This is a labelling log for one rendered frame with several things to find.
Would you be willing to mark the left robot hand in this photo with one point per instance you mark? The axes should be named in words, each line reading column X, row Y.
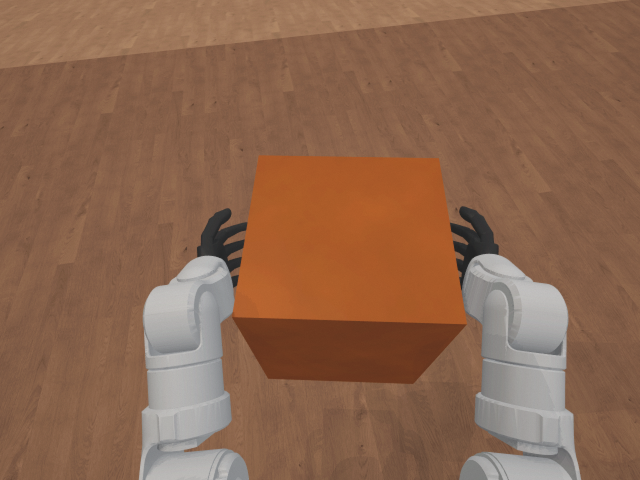
column 212, row 240

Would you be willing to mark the right robot hand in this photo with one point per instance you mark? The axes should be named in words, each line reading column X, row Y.
column 479, row 242

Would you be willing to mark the carton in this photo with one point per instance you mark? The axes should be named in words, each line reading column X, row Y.
column 348, row 271

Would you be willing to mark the robot right upper arm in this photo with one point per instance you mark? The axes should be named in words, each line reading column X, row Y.
column 499, row 466

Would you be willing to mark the left robot forearm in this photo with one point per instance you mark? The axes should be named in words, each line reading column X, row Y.
column 183, row 347

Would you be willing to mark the right robot forearm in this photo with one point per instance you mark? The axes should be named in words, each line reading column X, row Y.
column 524, row 335

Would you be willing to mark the robot left upper arm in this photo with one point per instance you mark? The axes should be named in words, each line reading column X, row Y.
column 216, row 464

